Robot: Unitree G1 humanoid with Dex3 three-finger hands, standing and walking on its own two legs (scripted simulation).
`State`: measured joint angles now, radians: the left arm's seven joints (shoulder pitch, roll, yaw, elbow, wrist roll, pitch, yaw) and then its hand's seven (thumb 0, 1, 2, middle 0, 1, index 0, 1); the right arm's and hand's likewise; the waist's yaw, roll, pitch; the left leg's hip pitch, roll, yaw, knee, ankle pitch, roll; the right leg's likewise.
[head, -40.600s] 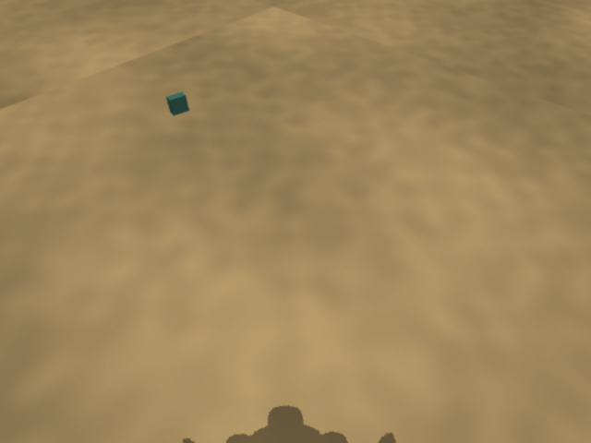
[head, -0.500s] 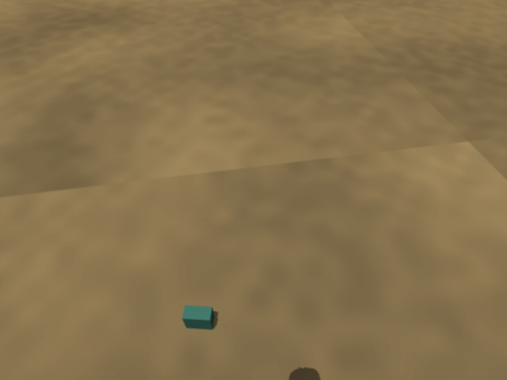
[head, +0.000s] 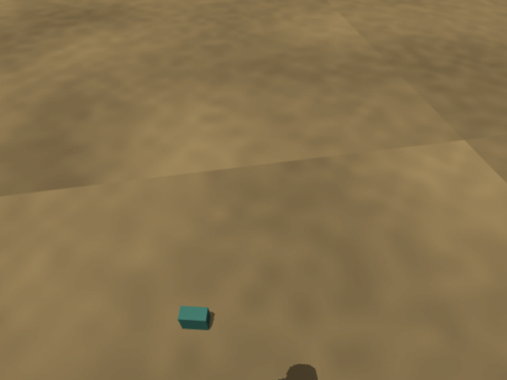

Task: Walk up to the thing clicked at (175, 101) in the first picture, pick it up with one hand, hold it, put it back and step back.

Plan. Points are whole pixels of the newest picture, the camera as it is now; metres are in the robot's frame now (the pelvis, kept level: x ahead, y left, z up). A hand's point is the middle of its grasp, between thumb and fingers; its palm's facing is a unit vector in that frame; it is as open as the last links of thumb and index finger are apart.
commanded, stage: stand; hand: left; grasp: from above
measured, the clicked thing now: (194, 318) +0.47 +0.22 -0.73
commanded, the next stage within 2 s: step back in 0.42 s
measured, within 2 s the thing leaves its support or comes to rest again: neither
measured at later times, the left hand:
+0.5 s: hand out of the picture +0.08 +0.25 -0.16, palm faces +0.02 -0.94 -0.35, open 7.4 cm
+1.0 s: hand out of the picture +0.04 +0.32 -0.18, palm faces -0.08 -0.93 -0.34, open 7.4 cm
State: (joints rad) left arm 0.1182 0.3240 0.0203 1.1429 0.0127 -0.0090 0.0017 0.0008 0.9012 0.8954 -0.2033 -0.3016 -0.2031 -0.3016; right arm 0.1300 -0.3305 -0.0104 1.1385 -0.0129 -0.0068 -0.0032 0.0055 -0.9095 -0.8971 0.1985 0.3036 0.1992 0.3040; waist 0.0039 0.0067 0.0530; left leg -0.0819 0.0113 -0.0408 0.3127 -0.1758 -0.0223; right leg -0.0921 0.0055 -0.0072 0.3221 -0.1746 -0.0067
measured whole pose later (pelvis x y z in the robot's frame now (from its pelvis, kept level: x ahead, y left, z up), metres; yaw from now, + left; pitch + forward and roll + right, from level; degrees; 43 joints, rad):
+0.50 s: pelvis +0.00 +0.00 +0.00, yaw +0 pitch -2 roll +0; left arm 0.11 0.34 0.05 1.09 0.00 0.00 0.00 0.00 0.90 0.90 -0.20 -0.30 -0.20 -0.30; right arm 0.10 -0.35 -0.01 1.10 0.00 0.01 0.00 0.01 -0.91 -0.90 0.20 0.30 0.20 0.30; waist 0.00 0.02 0.08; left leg -0.15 0.02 -0.04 0.41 -0.22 -0.01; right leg -0.14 0.02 0.00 0.38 -0.20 -0.01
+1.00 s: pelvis -0.08 +0.07 -0.01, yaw -4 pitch -2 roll -1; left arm 0.12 0.40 0.07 0.88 0.01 0.07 0.02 0.00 0.90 0.90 -0.20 -0.30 -0.20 -0.30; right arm 0.13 -0.33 -0.04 0.90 -0.01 0.02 -0.02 0.01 -0.91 -0.90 0.20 0.30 0.20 0.30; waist -0.01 -0.06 0.20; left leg -0.26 -0.03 0.04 0.53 -0.23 0.07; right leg -0.39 0.10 0.15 1.06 -0.49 0.03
